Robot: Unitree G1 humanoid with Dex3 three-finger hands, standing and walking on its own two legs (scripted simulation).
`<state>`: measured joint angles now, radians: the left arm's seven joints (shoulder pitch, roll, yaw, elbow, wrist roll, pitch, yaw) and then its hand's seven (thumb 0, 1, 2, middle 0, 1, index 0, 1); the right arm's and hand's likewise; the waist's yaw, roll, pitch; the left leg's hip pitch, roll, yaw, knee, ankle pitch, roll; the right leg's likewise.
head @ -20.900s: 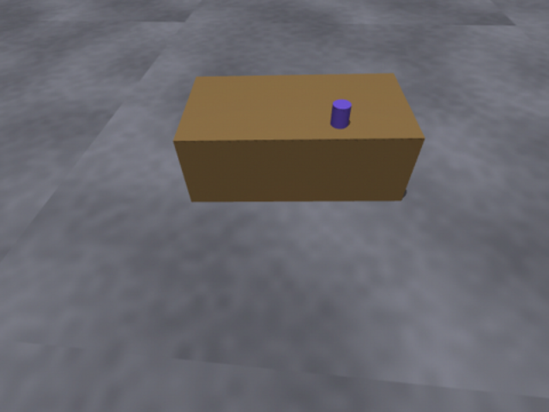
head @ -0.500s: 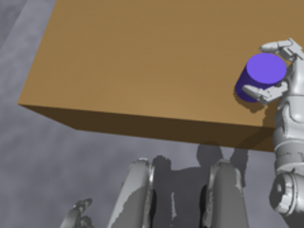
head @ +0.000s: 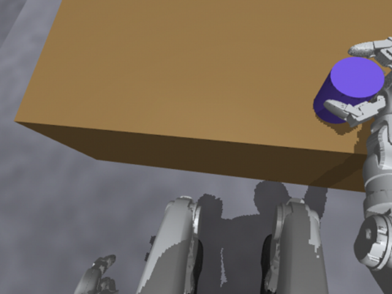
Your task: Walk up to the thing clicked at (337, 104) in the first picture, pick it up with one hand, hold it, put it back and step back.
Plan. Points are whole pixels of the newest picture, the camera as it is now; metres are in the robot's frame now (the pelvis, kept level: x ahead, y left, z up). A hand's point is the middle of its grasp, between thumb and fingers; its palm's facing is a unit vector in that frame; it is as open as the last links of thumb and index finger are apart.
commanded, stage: lower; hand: right
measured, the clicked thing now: (344, 92) +0.50 -0.23 -0.02
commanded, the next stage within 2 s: loosen in 0.04 s
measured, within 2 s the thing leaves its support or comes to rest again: neither
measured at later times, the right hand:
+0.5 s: hand (356, 84) +0.50 -0.24 +0.00, palm faces +0.16 +0.99 -0.01, open 11.5 cm
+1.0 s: hand (373, 71) +0.51 -0.25 +0.03, palm faces +0.19 +0.98 -0.03, open 15.9 cm
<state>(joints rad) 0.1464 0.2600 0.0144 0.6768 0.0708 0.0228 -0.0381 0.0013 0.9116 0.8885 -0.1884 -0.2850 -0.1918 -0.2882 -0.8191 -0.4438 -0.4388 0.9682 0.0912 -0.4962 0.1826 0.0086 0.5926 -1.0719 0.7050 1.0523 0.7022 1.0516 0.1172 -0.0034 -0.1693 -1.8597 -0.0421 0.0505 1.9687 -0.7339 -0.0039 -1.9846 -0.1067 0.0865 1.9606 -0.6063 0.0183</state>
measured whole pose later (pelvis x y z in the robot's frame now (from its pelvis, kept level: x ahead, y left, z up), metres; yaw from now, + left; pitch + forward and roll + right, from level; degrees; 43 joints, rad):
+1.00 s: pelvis -0.01 +0.00 +0.00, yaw +1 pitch +34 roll +5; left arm 0.15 0.25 0.00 0.67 0.05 0.03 -0.01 0.00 0.92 0.88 -0.19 -0.29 -0.19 -0.29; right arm -0.85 -0.52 -0.48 0.91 0.09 -0.39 0.19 -0.01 0.39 -0.17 0.24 0.20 0.23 0.20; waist 0.13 0.00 -0.15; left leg -1.86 -0.05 0.06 1.98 -0.72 0.00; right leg -1.99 -0.11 0.10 1.98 -0.60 0.02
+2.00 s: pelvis +0.07 -0.03 +0.27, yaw -5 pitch +12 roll +4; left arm 0.29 0.22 -0.02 0.64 -0.05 0.08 0.10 0.00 0.90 0.89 -0.20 -0.30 -0.20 -0.30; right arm -0.13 -0.32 -0.16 0.69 0.01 -0.01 -0.15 -0.01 0.50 -0.08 0.07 0.06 0.07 0.06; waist 0.06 0.00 -0.08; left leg -0.61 -0.01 0.02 0.82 -0.43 -0.03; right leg -0.74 -0.07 -0.01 0.91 -0.39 -0.01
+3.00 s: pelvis +0.08 -0.01 +0.30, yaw -7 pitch -1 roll +0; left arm 0.25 0.29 0.03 0.87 0.04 0.02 0.01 0.01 0.90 0.90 -0.20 -0.30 -0.20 -0.31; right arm 0.26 -0.31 -0.02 0.77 -0.04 0.02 -0.02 -0.01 0.53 -0.06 0.06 0.05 0.06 0.05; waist 0.01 0.00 0.00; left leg -0.21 0.03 0.03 0.61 -0.38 -0.01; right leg -0.31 -0.03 -0.01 0.61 -0.28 0.02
